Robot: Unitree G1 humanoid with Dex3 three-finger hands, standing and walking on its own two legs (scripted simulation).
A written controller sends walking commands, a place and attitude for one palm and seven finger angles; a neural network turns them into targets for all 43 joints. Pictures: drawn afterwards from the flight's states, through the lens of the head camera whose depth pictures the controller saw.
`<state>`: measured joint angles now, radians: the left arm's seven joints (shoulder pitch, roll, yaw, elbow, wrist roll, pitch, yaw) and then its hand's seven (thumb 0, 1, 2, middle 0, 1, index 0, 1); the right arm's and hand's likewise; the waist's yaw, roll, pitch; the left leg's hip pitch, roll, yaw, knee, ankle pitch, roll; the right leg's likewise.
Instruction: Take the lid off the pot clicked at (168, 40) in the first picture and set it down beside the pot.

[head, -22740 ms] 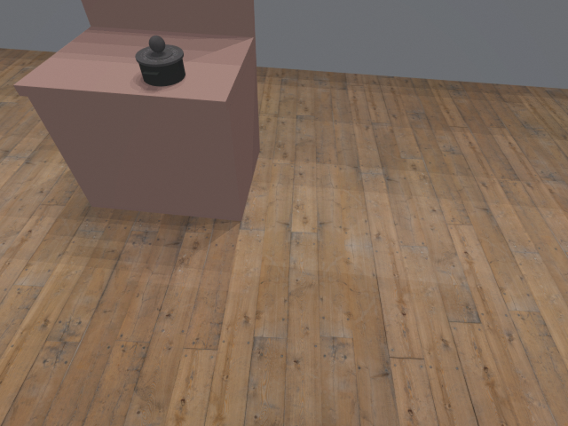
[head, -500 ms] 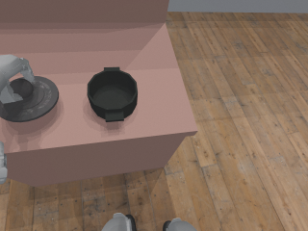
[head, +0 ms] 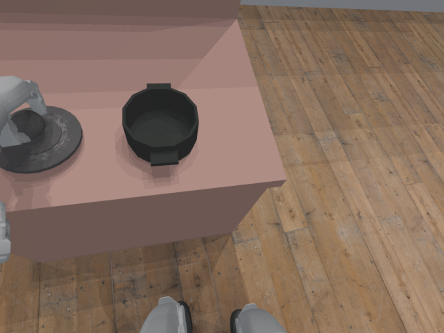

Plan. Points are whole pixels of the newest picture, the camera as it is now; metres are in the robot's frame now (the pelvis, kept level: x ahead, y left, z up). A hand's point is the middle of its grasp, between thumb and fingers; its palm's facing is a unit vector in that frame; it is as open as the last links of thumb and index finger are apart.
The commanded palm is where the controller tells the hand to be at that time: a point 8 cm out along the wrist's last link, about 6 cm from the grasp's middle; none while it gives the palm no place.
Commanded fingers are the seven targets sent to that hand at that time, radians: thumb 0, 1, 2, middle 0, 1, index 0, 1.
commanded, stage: open the fingers wide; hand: left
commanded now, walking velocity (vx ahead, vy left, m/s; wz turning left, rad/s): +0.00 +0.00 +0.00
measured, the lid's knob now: (28, 124) +0.50 +0.32 -0.02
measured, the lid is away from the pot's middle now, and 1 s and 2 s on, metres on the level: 0.24 0.25 0.25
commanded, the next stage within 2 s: raise the empty hand in 1.18 s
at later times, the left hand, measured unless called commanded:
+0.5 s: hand (6, 139) +0.45 +0.33 +0.02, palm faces -0.42 -0.12 -0.90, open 8.1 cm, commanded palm +0.49 +0.31 +0.07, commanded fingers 0.00 0.25 0.81 -0.59 -0.99 -0.51 -0.96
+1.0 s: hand (10, 133) +0.46 +0.33 +0.01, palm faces -0.44 -0.12 -0.89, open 10.4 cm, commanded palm +0.50 +0.31 +0.07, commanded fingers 0.00 -0.03 0.68 -0.36 -0.84 -0.36 -0.84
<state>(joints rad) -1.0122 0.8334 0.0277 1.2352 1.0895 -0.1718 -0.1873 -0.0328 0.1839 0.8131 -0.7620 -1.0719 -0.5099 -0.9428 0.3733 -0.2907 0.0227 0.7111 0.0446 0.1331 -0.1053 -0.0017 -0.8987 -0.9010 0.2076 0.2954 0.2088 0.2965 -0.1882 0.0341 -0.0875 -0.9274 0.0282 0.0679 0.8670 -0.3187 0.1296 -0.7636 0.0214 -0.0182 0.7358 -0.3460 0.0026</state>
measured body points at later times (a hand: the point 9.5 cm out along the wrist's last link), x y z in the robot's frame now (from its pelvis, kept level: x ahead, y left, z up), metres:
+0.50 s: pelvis -0.01 +0.01 +0.00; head +0.10 +0.06 +0.43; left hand +0.47 +0.33 +0.07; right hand +0.00 -0.28 -0.10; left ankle +0.05 +0.03 -0.69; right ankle +0.00 -0.18 -0.69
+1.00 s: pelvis -0.01 +0.00 -0.01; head +0.12 +0.05 +0.42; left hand +0.48 +0.33 +0.06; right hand -0.03 -0.28 -0.10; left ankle +0.05 +0.03 -0.69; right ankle +0.00 -0.18 -0.69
